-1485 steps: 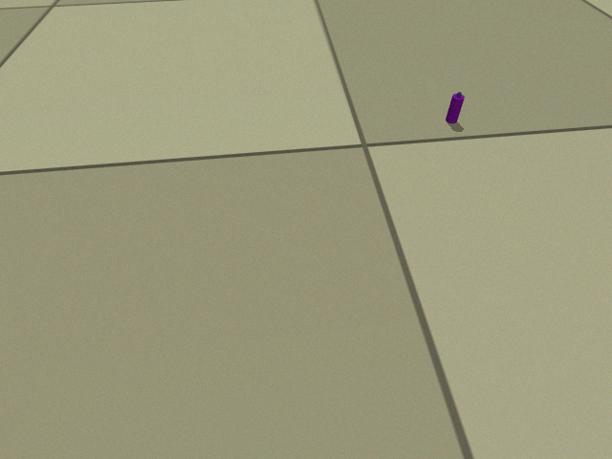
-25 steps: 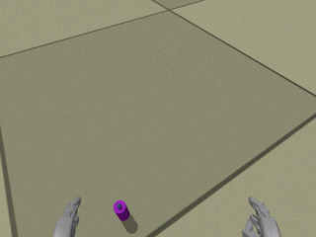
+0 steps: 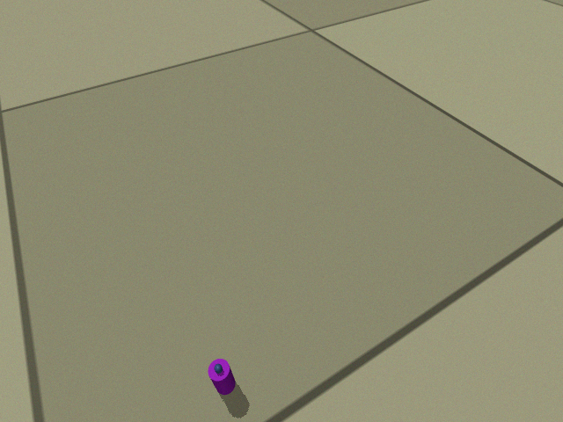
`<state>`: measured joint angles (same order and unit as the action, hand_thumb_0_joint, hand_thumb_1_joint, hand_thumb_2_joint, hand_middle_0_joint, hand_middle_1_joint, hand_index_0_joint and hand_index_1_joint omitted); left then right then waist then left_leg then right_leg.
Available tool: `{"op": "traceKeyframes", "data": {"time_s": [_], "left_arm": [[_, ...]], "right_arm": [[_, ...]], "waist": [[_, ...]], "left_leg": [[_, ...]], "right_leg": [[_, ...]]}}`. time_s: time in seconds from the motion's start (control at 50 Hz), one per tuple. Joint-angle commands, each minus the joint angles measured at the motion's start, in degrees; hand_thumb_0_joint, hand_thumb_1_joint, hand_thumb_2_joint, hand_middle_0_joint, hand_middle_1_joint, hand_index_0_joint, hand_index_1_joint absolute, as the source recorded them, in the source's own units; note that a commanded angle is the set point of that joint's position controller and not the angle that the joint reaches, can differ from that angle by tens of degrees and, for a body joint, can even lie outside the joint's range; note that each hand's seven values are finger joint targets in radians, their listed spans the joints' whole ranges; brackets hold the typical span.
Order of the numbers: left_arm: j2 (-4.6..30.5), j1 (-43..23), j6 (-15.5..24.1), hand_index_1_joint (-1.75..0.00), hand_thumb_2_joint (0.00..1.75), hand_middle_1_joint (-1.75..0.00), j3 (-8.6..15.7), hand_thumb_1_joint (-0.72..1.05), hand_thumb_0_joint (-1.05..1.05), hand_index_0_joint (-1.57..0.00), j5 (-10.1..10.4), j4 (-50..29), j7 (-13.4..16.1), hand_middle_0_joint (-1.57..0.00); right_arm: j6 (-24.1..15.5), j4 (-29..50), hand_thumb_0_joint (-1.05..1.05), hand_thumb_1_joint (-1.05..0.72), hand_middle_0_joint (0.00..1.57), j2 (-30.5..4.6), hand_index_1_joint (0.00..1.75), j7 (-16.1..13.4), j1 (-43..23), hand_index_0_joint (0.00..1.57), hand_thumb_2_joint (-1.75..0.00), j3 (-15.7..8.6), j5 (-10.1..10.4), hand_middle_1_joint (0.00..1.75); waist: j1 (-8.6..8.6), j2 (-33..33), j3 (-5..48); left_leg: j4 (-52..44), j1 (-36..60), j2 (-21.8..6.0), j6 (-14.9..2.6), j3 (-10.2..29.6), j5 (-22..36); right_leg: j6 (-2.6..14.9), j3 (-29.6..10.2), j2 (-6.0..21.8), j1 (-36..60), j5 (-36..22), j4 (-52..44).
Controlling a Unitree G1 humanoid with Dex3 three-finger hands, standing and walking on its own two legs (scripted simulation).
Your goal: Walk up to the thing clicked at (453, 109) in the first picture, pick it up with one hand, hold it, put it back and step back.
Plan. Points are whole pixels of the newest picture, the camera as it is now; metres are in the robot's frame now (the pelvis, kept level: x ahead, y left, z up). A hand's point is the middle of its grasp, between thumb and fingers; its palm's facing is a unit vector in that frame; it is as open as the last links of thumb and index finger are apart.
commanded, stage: stand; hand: left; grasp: from the side
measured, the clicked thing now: (221, 376) +0.39 +0.23 -0.67
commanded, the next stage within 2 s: step back in 1.86 s
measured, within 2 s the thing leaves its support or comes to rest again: neither
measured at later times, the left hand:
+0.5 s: hand out of the picture +0.03 +0.25 -0.13, palm faces -0.01 -0.93 -0.36, open 7.4 cm
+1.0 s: hand out of the picture +0.05 +0.25 -0.13, palm faces -0.03 -0.94 -0.34, open 7.4 cm
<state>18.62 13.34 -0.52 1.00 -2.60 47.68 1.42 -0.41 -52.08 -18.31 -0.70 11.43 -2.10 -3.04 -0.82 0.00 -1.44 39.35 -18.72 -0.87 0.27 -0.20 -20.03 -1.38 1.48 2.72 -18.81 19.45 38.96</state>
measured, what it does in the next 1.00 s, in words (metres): stands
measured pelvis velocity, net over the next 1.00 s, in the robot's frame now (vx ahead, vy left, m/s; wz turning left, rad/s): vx -0.01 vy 0.00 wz -0.01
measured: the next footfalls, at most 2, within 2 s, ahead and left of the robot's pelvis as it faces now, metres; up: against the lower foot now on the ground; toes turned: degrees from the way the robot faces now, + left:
none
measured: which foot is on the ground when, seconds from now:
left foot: down 0.00-1.00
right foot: down 0.00-1.00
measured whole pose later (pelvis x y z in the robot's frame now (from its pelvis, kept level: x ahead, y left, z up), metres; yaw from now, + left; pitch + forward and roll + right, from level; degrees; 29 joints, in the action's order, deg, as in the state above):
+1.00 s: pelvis -0.01 +0.00 +0.03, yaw +0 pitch -3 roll +0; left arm 18.8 6.7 0.5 0.0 -1.2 66.9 0.5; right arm 0.0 -65.9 -19.1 0.0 8.0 -0.1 -1.2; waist -0.3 -0.5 -3.1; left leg 20.4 -7.6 -0.8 0.5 -0.8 -9.7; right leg -1.6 1.4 2.4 -7.9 9.1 20.2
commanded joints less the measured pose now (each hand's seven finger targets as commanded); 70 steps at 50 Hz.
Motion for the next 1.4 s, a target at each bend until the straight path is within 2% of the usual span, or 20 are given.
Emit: {"op": "traceKeyframes", "data": {"time_s": [0.0, 0.04, 0.06, 0.14, 0.24, 0.38, 0.44, 0.52, 0.66, 0.72, 0.76, 0.86, 0.96, 1.02, 1.12, 1.14, 1.2, 1.3, 1.34, 1.38], "left_arm": [[9.8, -3.8, 3.0, -0.3, 0.9, -0.3, 2.5, 0.9, 0.0, -0.2, 0.5, 0.2, 0.5, -0.2], [9.8, -4.1, 2.9, -0.3, 0.9, -0.3, 2.1, 0.9, 0.0, -0.2, 0.9, 2.5, 0.5, -0.2], [10.0, -4.4, 2.8, -0.3, 0.9, -0.3, 2.1, 0.9, 0.0, -0.2, 1.0, 3.7, 0.6, -0.2], [10.3, -4.5, 2.3, -0.3, 0.9, -0.3, 1.8, 0.9, 0.0, -0.2, 1.2, 7.9, 0.6, -0.2], [10.6, -5.1, 2.0, -0.3, 0.9, -0.3, 1.4, 0.9, 0.0, -0.2, 1.0, 11.9, 0.4, -0.2], [11.0, -6.1, 2.1, -0.3, 0.9, -0.3, 1.2, 0.9, 0.0, -0.2, 0.9, 14.7, 0.2, -0.2], [11.5, -7.2, 2.2, -0.3, 0.9, -0.3, 1.3, 0.9, 0.0, -0.2, 1.0, 14.9, 0.1, -0.2], [11.5, -7.0, 2.2, -0.3, 0.9, -0.3, 1.3, 0.9, 0.0, -0.2, 1.0, 15.6, 0.0, -0.2], [11.7, -8.0, 2.5, -0.3, 0.9, -0.3, 1.2, 0.9, 0.0, -0.2, 1.4, 16.0, 0.0, -0.2], [11.7, -8.1, 2.4, -0.3, 0.9, -0.3, 1.1, 0.9, 0.0, -0.2, 1.3, 16.2, -0.1, -0.2], [12.1, -8.7, 2.4, -0.3, 0.9, -0.3, 1.1, 0.9, 0.0, -0.2, 1.4, 16.0, -0.1, -0.2], [12.0, -8.5, 2.2, -0.3, 0.9, -0.3, 1.1, 0.9, 0.0, -0.2, 1.5, 16.4, -0.3, -0.2], [12.1, -8.8, 2.4, -0.3, 0.9, -0.3, 1.1, 0.9, 0.0, -0.2, 1.5, 16.3, -0.4, -0.2], [12.0, -8.8, 2.3, -0.3, 0.9, -0.3, 1.0, 0.9, 0.0, -0.2, 1.5, 16.4, -0.4, -0.2], [12.0, -9.2, 2.4, -0.3, 0.9, -0.3, 1.1, 0.9, 0.0, -0.2, 1.7, 16.3, -0.4, -0.2], [12.0, -9.0, 2.4, -0.3, 0.9, -0.3, 1.1, 0.9, 0.0, -0.2, 1.7, 16.5, -0.4, -0.2], [12.0, -9.3, 2.3, -0.3, 0.9, -0.3, 1.2, 0.9, 0.0, -0.2, 1.8, 16.3, -0.5, -0.2], [12.0, -9.3, 2.2, -0.3, 0.9, -0.3, 1.2, 0.9, 0.0, -0.2, 1.6, 16.0, -0.6, -0.2], [12.1, -9.3, 2.3, -0.3, 0.9, -0.3, 1.3, 0.9, 0.0, -0.2, 1.8, 16.0, -0.6, -0.2], [11.8, -9.0, 2.3, -0.3, 0.9, -0.3, 1.2, 0.9, 0.0, -0.2, 1.7, 15.9, -0.6, -0.2]], "right_arm": [[-1.5, 1.7, 0.0, -0.9, 0.2, -8.6, 0.3, -0.5, -2.5, 0.2, -0.9, -2.2, 0.7, 0.3], [-1.4, -0.3, 0.0, -0.9, 0.2, -9.0, 0.3, -0.4, -2.2, 0.2, -0.9, -1.8, 0.8, 0.3], [-1.3, -1.2, 0.0, -0.9, 0.2, -9.5, 0.3, -0.4, -2.3, 0.2, -0.9, -1.7, 1.0, 0.3], [-1.2, -4.0, 0.0, -0.9, 0.2, -10.1, 0.3, -0.7, -3.2, 0.2, -0.9, -1.4, 1.2, 0.3], [-0.9, -6.7, 0.0, -0.9, 0.2, -10.6, 0.3, -0.6, -3.9, 0.2, -0.9, -1.2, 1.4, 0.3], [-0.6, -8.6, 0.0, -0.9, 0.2, -10.5, 0.3, -0.3, -4.7, 0.2, -0.9, -1.1, 1.5, 0.3], [-0.5, -9.3, 0.0, -0.9, 0.2, -10.3, 0.3, -0.2, -3.8, 0.2, -0.9, -1.0, 1.5, 0.3], [-0.5, -9.5, 0.0, -0.9, 0.2, -10.7, 0.3, -0.1, -4.7, 0.2, -0.9, -0.9, 1.6, 0.3], [-0.8, -10.1, 0.0, -0.9, 0.2, -11.1, 0.3, -0.1, -4.7, 0.2, -0.9, -0.5, 1.8, 0.3], [-0.7, -10.2, 0.0, -0.9, 0.2, -11.5, 0.3, -0.1, -5.0, 0.2, -0.9, -0.4, 1.8, 0.3], [-0.7, -10.4, 0.0, -0.9, 0.2, -11.4, 0.3, -0.1, -4.7, 0.2, -0.9, -0.4, 1.9, 0.3], [-0.7, -10.7, 0.0, -0.9, 0.2, -11.7, 0.3, 0.0, -5.1, 0.2, -0.9, -0.2, 1.9, 0.3], [-1.0, -10.7, 0.0, -0.9, 0.2, -12.3, 0.3, -0.1, -5.8, 0.2, -0.9, -0.3, 2.1, 0.3], [-1.0, -10.8, 0.0, -0.9, 0.2, -12.4, 0.3, 0.0, -5.7, 0.2, -0.9, -0.3, 2.1, 0.3], [-1.2, -11.0, 0.0, -0.9, 0.2, -12.6, 0.3, -0.2, -5.9, 0.2, -0.9, -0.2, 2.1, 0.3], [-1.2, -10.9, 0.0, -0.9, 0.2, -12.2, 0.3, -0.1, -6.4, 0.2, -0.9, -0.2, 2.2, 0.3], [-1.1, -11.2, 0.0, -0.9, 0.2, -12.6, 0.3, 0.0, -6.0, 0.2, -0.9, -0.2, 2.2, 0.3], [-1.2, -10.9, 0.0, -0.9, 0.2, -12.6, 0.3, 0.0, -6.5, 0.2, -0.9, -0.2, 2.1, 0.3], [-1.2, -11.1, 0.0, -0.9, 0.2, -12.5, 0.3, 0.1, -6.5, 0.2, -0.9, -0.2, 2.2, 0.3], [-1.3, -10.8, 0.0, -0.9, 0.2, -12.8, 0.3, 0.0, -6.8, 0.2, -0.9, -0.3, 2.2, 0.3]], "waist": [[0.65, 1.6, 3.3], [0.66, 0.5, 2.6], [0.63, -0.4, 2.2], [-0.02, -0.6, 2.1], [0.04, -0.6, -0.8], [-0.04, 0.7, -1.9], [0.51, 0.8, -2.0], [0.22, 0.5, -1.7], [0.4, -0.4, 0.5], [0.44, 0.4, -0.2], [0.58, 0.5, 0.2], [0.33, -0.7, -0.2], [0.54, 0.1, 1.7], [0.75, 0.3, 0.9], [0.68, -0.4, 1.8], [0.62, 0.2, 1.9], [0.7, 0.1, 0.9], [0.74, -0.4, 1.3], [0.73, 0.1, 1.2], [0.76, 0.2, 2.1]], "left_leg": [[-11.9, 4.1, -3.0, -2.39, 4.8, 7.9], [-13.9, 5.5, -3.4, -2.2, 4.8, 10.8], [-15.4, 5.1, -3.5, -2.02, 5.2, 9.8], [-18.5, 7.6, -4.6, -1.71, 5.7, 13.3], [-22.2, 7.3, -4.7, -1.36, 6.0, 7.5], [-23.5, 7.8, -4.6, -1.1, 5.8, 5.4], [-23.4, 7.1, -4.3, -0.94, 5.2, 4.5], [-23.3, 7.5, -4.7, -1.21, 5.5, 3.9], [-23.1, 8.5, -5.2, -1.25, 5.1, 8.8], [-23.2, 8.7, -5.2, -1.21, 5.0, 7.7], [-23.2, 8.9, -5.3, -1.16, 4.9, 8.9], [-24.4, 7.7, -5.4, -1.07, 5.1, 7.3], [-23.8, 10.1, -6.0, -1.24, 5.0, 11.8], [-24.1, 10.1, -5.8, -1.16, 4.9, 10.7], [-24.0, 10.7, -6.2, -1.12, 4.5, 14.4], [-24.1, 11.5, -6.3, -1.01, 4.7, 15.1], [-24.9, 10.3, -6.0, -0.84, 4.7, 11.8], [-25.2, 10.0, -6.2, -0.85, 4.7, 10.3], [-25.3, 10.3, -6.1, -0.7, 4.6, 11.0], [-24.4, 11.2, -6.3, -0.93, 4.5, 13.4]], "right_leg": [[3.87, -5.6, 4.0, 5.2, -9.4, -12.1], [3.42, -5.4, 4.3, 6.8, -11.9, -13.6], [3.16, -5.1, 4.0, 7.7, -10.3, -14.3], [2.8, -4.6, 4.1, 10.4, -11.9, -15.7], [2.24, -4.2, 3.9, 10.1, -8.4, -18.6], [1.78, -4.5, 4.0, 9.5, -5.1, -21.4], [1.74, -5.2, 4.2, 9.2, -3.0, -22.7], [1.83, -5.5, 4.4, 9.1, -3.0, -22.8], [1.82, -5.5, 4.8, 11.4, -9.1, -22.5], [1.72, -5.2, 4.5, 10.5, -6.9, -22.9], [1.76, -5.4, 4.7, 11.0, -7.7, -23.1], [1.83, -5.0, 4.5, 11.9, -8.0, -22.6], [1.99, -5.2, 5.0, 12.6, -12.0, -22.5], [1.73, -5.0, 4.7, 11.7, -10.5, -23.1], [1.72, -5.1, 5.2, 13.5, -15.6, -22.6], [1.7, -4.7, 4.9, 13.0, -15.1, -22.4], [1.54, -4.9, 4.7, 12.7, -12.0, -23.2], [1.79, -5.0, 5.0, 12.6, -12.2, -23.2], [1.75, -4.9, 4.8, 12.4, -11.7, -23.0], [1.76, -5.0, 5.1, 12.8, -14.4, -23.2]]}}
